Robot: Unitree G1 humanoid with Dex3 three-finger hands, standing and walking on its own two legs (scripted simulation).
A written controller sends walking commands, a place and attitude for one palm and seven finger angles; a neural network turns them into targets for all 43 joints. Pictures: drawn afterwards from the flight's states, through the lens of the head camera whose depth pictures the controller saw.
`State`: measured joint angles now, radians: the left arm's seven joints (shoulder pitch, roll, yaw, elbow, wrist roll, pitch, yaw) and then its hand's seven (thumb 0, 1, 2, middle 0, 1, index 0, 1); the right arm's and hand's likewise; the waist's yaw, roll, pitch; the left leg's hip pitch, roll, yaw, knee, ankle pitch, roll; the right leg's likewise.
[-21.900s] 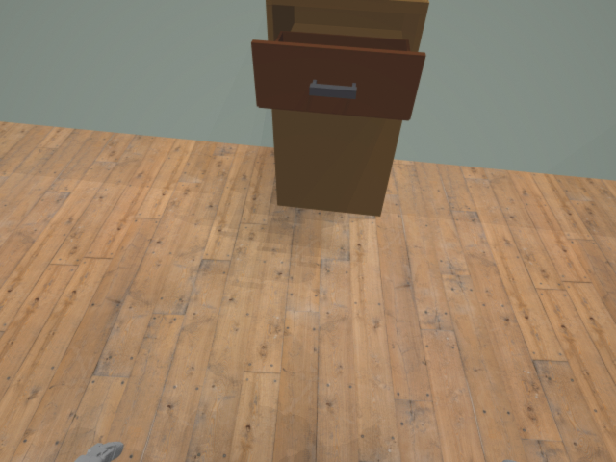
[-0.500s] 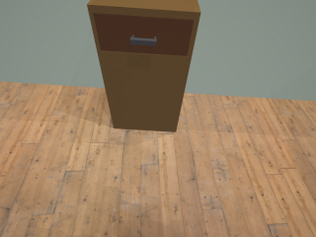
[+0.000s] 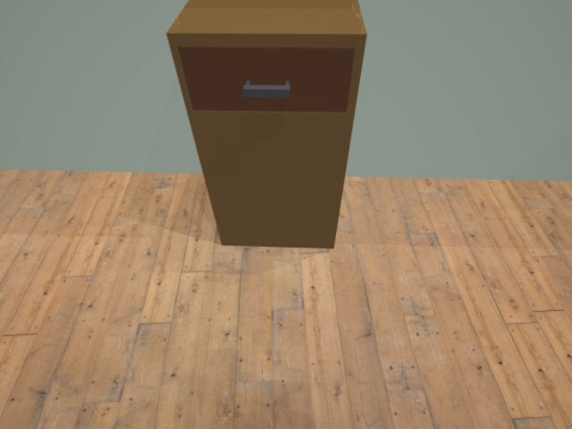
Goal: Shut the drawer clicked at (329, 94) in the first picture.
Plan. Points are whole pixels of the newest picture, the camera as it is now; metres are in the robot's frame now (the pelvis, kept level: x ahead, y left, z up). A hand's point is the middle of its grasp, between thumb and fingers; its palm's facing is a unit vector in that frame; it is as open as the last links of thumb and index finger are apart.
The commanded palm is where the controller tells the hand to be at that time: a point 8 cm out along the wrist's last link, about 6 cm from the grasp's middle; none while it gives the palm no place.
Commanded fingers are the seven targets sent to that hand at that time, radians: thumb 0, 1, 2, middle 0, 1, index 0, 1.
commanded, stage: let the arm hang, fingers relaxed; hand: left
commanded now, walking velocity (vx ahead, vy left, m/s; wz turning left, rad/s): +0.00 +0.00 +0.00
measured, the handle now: (267, 87) +0.93 +0.10 +0.00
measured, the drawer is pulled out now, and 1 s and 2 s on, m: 0.00 0.00 0.00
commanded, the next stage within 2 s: look to check the result in 0.30 s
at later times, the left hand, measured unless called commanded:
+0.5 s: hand out of the picture +0.00 +0.13 -0.17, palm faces +0.03 -0.98 -0.17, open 7.3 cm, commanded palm none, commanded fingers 0.00 0.90 0.90 -0.20 -0.30 -0.20 -0.30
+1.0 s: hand out of the picture +0.02 +0.12 -0.17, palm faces +0.04 -0.98 -0.19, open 7.3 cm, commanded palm none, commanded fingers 0.00 0.90 0.90 -0.20 -0.30 -0.20 -0.30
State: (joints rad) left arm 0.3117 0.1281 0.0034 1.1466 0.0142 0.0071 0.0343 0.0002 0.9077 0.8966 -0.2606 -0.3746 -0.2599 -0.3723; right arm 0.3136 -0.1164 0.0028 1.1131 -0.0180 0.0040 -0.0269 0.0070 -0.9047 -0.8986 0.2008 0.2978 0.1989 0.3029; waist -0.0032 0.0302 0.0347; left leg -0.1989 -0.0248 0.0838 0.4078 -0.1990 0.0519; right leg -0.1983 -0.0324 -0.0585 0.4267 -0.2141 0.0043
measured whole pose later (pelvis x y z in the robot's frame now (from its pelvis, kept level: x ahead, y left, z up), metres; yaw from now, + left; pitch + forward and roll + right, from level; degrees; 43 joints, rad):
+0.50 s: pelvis +0.02 -0.02 +0.00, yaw +0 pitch -1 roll +0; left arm 0.29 0.10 0.01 1.17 0.01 -0.01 0.04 0.00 0.91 0.90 -0.20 -0.30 -0.20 -0.30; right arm 0.32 -0.11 -0.01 1.16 -0.02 0.00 -0.04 0.00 -0.90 -0.90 0.20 0.30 0.20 0.30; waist -0.01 0.02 0.05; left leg -0.15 0.00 0.08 0.39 -0.22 0.02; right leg -0.15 0.00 -0.07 0.40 -0.24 -0.02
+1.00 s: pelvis +0.03 -0.04 +0.00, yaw +0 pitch -1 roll +0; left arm 0.28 0.11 0.01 1.17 0.01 -0.02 0.04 0.00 0.91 0.90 -0.20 -0.30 -0.20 -0.30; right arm 0.29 -0.13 -0.01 1.16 -0.02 0.00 -0.04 0.00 -0.90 -0.90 0.20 0.30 0.20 0.30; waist -0.01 0.02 0.05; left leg -0.13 0.03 0.06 0.38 -0.23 -0.01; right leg -0.12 0.03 -0.08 0.38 -0.24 -0.05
